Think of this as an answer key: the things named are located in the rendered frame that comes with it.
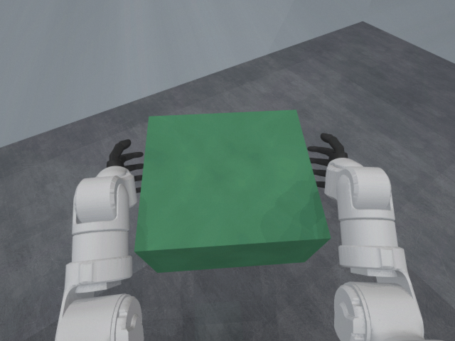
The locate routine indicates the robot right upper arm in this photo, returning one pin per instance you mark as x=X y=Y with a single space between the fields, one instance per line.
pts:
x=367 y=311

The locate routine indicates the robot left upper arm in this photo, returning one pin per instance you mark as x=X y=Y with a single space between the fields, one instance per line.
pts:
x=105 y=318

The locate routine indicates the left robot hand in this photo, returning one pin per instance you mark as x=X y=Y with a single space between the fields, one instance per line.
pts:
x=116 y=159

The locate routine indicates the carton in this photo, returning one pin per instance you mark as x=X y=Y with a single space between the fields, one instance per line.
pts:
x=227 y=190

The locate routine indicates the left robot forearm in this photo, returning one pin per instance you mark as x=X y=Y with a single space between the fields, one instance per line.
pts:
x=100 y=252

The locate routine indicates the right robot hand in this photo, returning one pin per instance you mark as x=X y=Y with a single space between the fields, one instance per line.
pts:
x=336 y=152

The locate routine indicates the right robot forearm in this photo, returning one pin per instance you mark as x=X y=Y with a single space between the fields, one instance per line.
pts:
x=365 y=209

